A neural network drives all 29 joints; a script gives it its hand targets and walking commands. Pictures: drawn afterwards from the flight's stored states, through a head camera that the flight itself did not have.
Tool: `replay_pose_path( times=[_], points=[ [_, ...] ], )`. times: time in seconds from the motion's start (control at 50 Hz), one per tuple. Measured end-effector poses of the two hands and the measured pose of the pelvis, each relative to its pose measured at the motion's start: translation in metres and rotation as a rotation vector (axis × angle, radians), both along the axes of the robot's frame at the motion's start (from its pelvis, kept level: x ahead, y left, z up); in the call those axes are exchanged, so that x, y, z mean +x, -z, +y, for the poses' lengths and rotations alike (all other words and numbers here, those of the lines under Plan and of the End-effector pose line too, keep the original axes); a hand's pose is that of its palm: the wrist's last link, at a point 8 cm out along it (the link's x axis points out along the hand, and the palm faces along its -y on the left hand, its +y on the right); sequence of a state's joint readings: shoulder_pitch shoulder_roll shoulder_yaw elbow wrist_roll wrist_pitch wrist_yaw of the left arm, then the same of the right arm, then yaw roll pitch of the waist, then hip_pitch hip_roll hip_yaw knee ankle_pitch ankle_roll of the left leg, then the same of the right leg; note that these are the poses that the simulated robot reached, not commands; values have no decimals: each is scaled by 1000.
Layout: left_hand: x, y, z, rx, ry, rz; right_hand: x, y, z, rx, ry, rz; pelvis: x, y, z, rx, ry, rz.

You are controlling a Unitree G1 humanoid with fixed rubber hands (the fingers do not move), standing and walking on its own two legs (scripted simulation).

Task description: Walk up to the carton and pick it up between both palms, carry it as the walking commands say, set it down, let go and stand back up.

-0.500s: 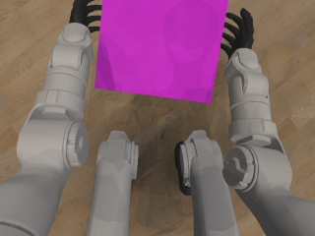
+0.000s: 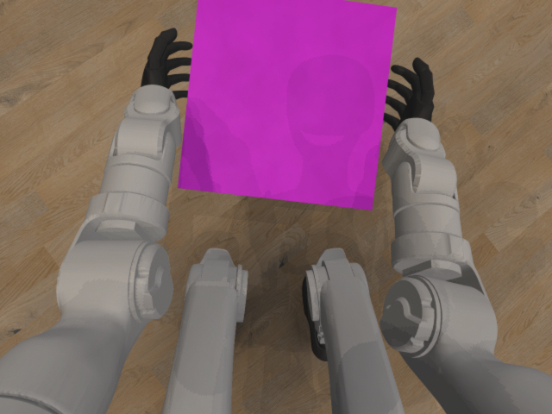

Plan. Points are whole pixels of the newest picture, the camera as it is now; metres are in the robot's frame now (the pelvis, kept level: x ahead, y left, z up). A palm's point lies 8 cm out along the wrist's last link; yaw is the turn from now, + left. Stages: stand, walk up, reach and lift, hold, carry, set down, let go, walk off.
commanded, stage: reach and lift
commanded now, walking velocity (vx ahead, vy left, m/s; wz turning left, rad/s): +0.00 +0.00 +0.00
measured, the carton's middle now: (283, 114) +0.52 +0.00 -0.17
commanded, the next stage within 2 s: none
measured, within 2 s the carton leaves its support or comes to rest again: neither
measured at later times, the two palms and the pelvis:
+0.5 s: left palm (139, 77) +0.49 +0.17 +0.00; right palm (446, 114) +0.47 -0.16 +0.00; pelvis +0.01 +0.00 +0.06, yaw +0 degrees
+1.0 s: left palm (109, 61) +0.47 +0.17 +0.07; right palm (497, 107) +0.45 -0.16 +0.08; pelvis +0.03 +0.00 +0.12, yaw +1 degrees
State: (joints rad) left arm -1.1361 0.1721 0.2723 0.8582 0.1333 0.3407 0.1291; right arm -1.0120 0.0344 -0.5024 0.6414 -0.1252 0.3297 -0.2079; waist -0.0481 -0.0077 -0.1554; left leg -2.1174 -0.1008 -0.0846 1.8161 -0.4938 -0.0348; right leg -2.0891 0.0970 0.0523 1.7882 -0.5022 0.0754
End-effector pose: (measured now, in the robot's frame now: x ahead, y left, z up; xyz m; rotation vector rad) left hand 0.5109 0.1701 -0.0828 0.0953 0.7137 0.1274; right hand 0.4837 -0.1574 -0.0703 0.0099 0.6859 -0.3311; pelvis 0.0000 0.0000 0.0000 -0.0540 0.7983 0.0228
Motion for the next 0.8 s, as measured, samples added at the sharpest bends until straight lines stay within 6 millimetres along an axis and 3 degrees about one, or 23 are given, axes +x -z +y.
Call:
replay_pose_path(
  times=[0.8],
  points=[
    [-31, -121, -1, 3, -10, 7, -29, -120, -2, 1, -3, 8, 25, -96, 1, 7, -5, -109]
  ],
)
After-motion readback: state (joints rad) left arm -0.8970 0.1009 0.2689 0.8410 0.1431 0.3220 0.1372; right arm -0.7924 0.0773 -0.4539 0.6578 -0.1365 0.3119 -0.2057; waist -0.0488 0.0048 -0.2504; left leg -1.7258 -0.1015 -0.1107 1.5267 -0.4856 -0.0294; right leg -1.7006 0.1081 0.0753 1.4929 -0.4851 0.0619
